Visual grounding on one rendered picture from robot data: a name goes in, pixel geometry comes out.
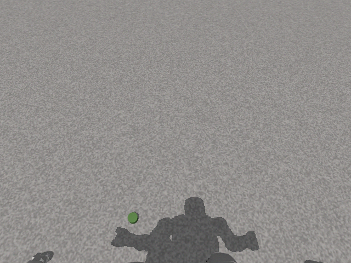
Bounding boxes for tin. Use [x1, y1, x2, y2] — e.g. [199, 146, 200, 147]
[128, 212, 138, 224]

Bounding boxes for left robot hand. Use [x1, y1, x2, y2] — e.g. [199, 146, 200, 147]
[27, 251, 54, 263]

